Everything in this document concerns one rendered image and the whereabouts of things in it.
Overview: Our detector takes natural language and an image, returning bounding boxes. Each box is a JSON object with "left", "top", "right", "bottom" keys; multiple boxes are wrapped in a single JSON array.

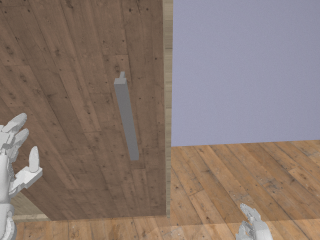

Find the robot right hand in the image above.
[{"left": 235, "top": 203, "right": 273, "bottom": 240}]

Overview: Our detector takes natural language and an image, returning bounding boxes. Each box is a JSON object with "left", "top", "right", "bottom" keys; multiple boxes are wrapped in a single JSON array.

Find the wardrobe door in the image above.
[
  {"left": 10, "top": 192, "right": 44, "bottom": 216},
  {"left": 0, "top": 0, "right": 167, "bottom": 221}
]

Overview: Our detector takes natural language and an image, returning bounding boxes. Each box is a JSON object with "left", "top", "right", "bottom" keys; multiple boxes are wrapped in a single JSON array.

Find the handle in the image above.
[{"left": 114, "top": 71, "right": 139, "bottom": 161}]

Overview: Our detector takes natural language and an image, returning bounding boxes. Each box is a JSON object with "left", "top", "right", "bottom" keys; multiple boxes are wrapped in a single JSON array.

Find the robot left hand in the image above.
[{"left": 0, "top": 113, "right": 43, "bottom": 203}]

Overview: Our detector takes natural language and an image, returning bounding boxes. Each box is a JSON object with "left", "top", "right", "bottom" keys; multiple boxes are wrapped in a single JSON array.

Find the robot left forearm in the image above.
[{"left": 0, "top": 202, "right": 17, "bottom": 240}]

